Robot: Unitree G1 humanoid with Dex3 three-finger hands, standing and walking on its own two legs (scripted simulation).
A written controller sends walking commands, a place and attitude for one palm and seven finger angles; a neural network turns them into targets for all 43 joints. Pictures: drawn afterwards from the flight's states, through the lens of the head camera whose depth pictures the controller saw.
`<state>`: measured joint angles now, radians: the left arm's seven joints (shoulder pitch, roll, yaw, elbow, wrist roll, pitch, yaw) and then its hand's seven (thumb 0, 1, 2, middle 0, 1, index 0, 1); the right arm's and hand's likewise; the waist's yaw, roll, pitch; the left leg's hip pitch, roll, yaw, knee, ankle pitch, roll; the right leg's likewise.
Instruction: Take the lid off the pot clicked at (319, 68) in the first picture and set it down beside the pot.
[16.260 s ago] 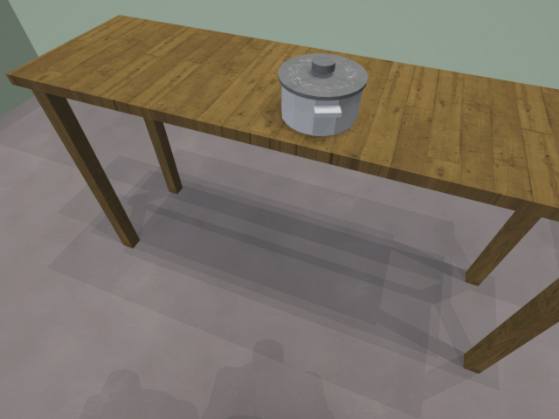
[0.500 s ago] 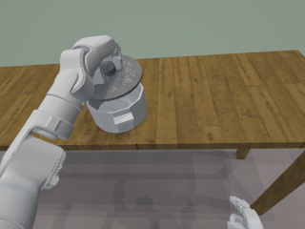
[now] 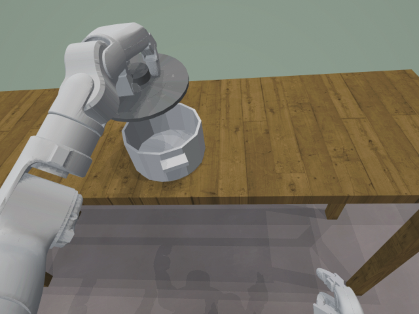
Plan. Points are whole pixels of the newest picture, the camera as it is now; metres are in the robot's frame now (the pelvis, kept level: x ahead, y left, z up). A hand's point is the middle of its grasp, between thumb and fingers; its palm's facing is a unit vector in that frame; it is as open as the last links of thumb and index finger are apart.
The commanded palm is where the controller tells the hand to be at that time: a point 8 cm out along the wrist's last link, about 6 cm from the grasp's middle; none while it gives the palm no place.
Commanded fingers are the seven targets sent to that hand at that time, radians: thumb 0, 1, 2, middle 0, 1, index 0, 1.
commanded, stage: lift the lid straight up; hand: left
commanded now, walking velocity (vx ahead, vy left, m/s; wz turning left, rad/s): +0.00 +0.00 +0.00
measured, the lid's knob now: (136, 74) +0.47 +0.14 +0.25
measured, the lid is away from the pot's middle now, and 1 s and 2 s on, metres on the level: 0.02 0.04 0.17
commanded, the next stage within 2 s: move the lid sideways beside the pot in 0.58 s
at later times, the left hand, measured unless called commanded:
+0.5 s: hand (124, 51) +0.44 +0.13 +0.31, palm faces -0.06 -0.04 -1.00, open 7.6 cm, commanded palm +0.41 +0.14 +0.38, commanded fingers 0.00 0.53 1.16 -0.89 -0.91 -0.92 -0.92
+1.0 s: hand (113, 52) +0.44 +0.15 +0.30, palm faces -0.09 -0.04 -1.00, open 7.6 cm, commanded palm +0.41 +0.17 +0.38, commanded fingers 0.00 0.53 1.16 -0.89 -0.91 -0.92 -0.92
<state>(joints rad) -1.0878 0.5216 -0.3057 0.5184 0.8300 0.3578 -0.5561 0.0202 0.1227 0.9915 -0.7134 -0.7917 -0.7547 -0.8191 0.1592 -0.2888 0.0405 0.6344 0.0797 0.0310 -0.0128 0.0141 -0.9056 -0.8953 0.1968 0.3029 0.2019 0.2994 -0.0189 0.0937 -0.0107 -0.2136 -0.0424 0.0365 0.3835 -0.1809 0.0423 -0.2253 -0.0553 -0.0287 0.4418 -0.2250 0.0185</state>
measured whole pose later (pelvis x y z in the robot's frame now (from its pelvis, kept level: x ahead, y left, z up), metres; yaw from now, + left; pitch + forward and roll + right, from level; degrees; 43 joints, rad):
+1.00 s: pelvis +0.00 +0.00 +0.00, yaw +0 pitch +1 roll +1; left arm -1.18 0.57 -0.27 0.56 0.87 0.38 -0.61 0.02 0.12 0.99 -0.72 -0.80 -0.76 -0.82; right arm 0.17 -0.30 0.05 0.63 0.08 0.05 -0.02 0.01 -0.91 -0.90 0.20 0.30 0.20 0.30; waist -0.02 0.10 -0.02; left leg -0.22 -0.04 0.04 0.37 -0.17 0.04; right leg -0.24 -0.05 -0.02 0.44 -0.22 0.02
